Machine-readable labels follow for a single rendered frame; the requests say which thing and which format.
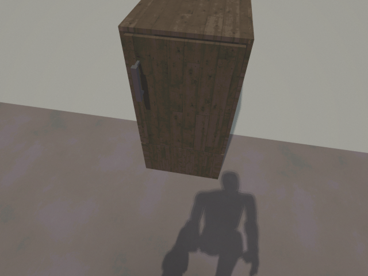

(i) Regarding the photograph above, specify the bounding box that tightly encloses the handle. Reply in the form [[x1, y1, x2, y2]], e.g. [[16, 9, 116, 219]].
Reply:
[[131, 60, 144, 102]]

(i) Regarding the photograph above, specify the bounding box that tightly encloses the cupboard door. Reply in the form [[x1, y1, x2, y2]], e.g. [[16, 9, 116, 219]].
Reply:
[[123, 33, 246, 154]]

